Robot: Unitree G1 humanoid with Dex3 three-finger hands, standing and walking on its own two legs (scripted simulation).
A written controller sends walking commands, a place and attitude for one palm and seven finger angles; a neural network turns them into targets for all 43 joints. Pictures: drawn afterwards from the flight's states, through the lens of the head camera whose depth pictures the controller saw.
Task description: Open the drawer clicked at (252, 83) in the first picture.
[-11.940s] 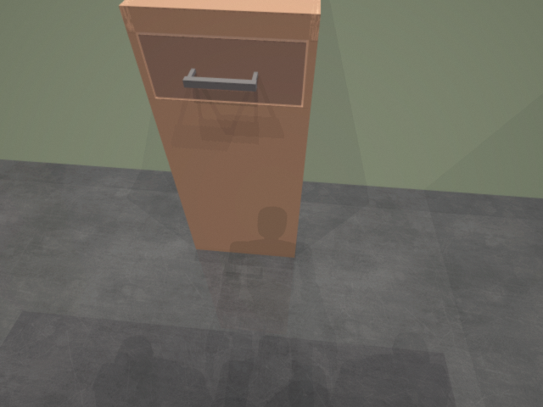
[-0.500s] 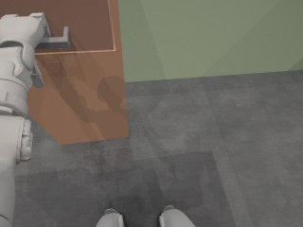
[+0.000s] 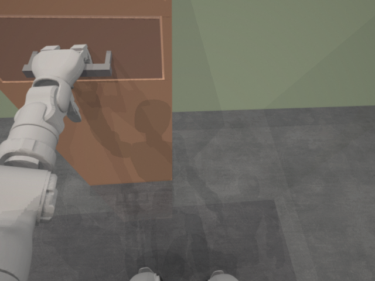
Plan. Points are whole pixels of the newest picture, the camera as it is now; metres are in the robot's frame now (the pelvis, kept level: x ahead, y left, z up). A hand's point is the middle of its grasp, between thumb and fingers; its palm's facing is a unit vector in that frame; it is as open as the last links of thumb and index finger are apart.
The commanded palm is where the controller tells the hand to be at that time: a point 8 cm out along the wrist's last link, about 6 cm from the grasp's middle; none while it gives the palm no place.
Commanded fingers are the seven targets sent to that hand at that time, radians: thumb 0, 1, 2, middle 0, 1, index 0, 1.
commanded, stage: close the thumb around the handle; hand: left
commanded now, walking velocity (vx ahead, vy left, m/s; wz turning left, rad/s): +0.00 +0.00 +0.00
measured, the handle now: (70, 63) +0.57 +0.22 +0.10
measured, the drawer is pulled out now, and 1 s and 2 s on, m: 0.00 0.02 0.15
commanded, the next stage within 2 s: pull the drawer open in 0.50 s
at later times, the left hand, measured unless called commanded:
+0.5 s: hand (71, 88) +0.52 +0.22 +0.08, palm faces -0.08 -0.02 -1.00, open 5.2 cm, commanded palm +0.51 +0.22 +0.14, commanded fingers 0.00 0.90 0.90 -0.40 -1.35 -0.40 -1.35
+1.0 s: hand (69, 97) +0.49 +0.22 +0.08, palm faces -0.04 -0.03 -1.00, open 5.1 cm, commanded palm +0.46 +0.22 +0.14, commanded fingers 0.00 0.90 0.90 -0.40 -1.35 -0.40 -1.35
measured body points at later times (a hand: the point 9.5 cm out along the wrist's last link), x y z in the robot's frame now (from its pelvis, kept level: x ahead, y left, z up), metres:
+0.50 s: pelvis +0.01 -0.02 +0.01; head +0.11 -0.02 +0.45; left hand +0.52 +0.22 +0.13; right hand +0.00 -0.30 -0.12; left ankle +0.02 +0.09 -0.70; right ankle -0.02 -0.14 -0.70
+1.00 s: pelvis +0.02 -0.01 +0.01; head +0.10 -0.02 +0.46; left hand +0.49 +0.22 +0.13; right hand +0.03 -0.29 -0.12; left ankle +0.02 +0.09 -0.70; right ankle -0.02 -0.14 -0.70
